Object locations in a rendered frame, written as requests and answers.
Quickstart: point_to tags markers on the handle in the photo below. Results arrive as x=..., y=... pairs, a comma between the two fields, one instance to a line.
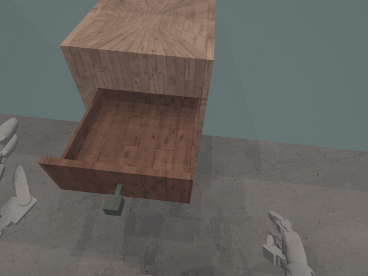
x=114, y=203

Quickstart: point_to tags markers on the robot right hand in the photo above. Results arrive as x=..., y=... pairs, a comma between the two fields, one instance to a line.
x=289, y=246

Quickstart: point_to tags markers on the robot right forearm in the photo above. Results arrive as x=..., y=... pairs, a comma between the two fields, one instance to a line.
x=298, y=269

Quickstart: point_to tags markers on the drawer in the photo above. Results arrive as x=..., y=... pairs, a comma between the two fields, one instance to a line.
x=143, y=141

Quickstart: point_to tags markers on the robot left hand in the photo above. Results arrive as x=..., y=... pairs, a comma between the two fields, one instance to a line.
x=16, y=208

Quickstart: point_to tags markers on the cabinet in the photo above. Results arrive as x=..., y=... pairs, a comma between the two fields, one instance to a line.
x=149, y=46

